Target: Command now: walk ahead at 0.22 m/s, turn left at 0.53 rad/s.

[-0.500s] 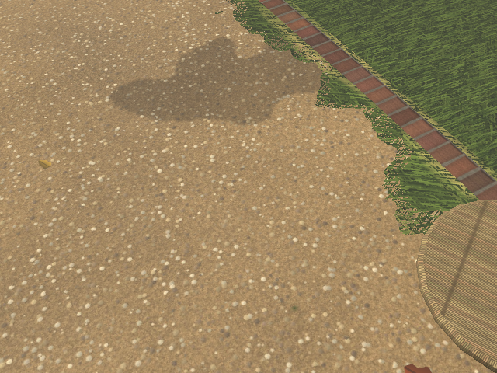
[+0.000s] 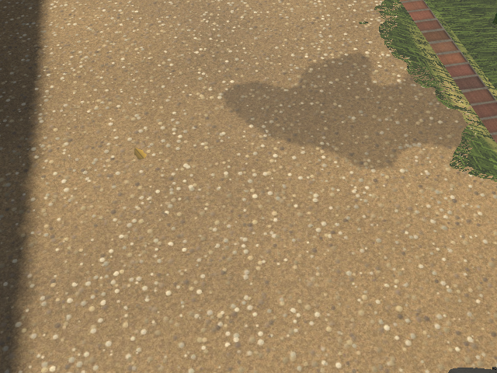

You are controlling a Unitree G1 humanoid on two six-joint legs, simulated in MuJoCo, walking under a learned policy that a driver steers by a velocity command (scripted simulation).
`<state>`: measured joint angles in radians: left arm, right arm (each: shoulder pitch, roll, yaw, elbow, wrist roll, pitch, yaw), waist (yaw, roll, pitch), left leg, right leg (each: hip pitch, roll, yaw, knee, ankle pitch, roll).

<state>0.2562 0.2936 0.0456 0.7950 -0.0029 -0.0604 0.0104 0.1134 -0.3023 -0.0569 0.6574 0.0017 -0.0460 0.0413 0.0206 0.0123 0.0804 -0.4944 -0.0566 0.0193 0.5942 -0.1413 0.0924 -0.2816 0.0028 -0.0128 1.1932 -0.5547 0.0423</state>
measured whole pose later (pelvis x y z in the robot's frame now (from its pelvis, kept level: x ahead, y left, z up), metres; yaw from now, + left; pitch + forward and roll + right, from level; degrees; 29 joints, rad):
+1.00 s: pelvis +0.33 +0.11 +0.02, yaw +25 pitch +2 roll +0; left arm 0.32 0.31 0.06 0.83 -0.03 -0.07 0.00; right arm 0.21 -0.25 -0.05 0.67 -0.01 -0.06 0.03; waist 0.02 -0.03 0.03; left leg -0.27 -0.02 0.07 0.45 -0.21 0.05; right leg -0.47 -0.09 0.04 1.15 -0.34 0.00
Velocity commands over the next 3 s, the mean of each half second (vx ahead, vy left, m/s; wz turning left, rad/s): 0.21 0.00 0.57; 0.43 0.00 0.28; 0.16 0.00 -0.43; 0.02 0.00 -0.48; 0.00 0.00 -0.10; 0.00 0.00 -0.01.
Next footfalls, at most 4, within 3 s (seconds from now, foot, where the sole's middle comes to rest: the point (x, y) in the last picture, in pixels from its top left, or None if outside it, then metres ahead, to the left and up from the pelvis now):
0.38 right None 0.23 -0.14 -0.76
0.84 left None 0.34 0.22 -0.76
1.32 right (224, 289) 0.63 0.11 -0.76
1.76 left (142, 303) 0.58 0.33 -0.76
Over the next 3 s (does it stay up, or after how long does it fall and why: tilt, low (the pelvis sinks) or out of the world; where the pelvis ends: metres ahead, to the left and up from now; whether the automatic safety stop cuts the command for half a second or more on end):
stays up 0.52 0.18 0.02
